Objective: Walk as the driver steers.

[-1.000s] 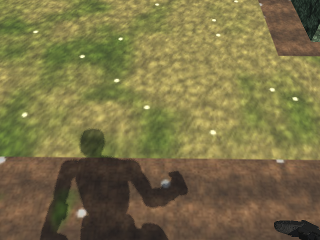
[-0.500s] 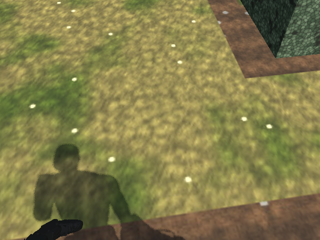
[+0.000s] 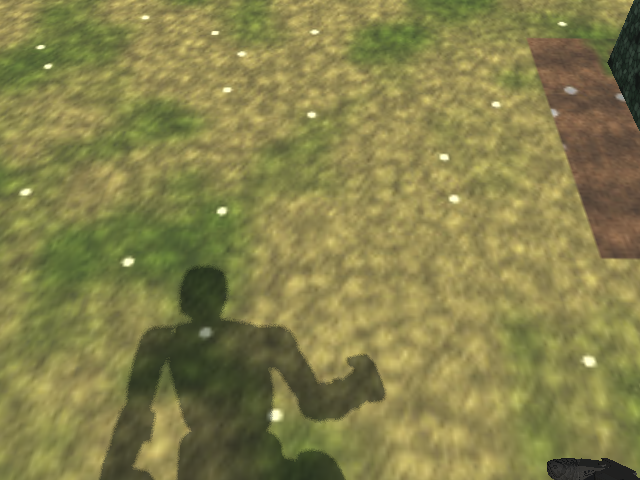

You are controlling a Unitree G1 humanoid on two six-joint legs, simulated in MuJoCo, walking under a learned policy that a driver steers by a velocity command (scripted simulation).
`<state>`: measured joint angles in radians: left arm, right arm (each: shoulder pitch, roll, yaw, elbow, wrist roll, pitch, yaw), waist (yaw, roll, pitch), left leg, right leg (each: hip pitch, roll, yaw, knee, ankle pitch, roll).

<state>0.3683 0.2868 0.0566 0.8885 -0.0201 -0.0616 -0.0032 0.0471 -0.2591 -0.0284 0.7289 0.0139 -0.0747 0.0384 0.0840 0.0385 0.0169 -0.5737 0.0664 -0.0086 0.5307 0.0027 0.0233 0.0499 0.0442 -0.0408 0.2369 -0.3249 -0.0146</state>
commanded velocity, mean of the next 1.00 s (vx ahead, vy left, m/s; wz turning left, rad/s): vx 0.50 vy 0.00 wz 0.25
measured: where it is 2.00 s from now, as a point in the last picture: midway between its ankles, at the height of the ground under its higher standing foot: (315, 352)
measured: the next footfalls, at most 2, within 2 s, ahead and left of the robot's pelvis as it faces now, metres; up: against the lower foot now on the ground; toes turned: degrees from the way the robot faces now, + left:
left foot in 0.06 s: +0.21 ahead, +0.12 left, +0.00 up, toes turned +2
right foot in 0.58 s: +0.49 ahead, -0.12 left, +0.00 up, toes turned +4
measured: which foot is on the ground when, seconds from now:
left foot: up 0.00-0.04, down 0.06-0.60, up 0.62-1.00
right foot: down 0.00-0.06, up 0.08-0.56, down 0.58-1.00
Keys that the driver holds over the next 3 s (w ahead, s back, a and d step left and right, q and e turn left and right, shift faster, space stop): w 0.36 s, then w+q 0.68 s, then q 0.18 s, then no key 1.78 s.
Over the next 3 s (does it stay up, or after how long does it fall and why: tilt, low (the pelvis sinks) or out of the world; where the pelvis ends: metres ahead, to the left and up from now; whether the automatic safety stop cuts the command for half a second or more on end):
stays up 0.75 0.10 0.00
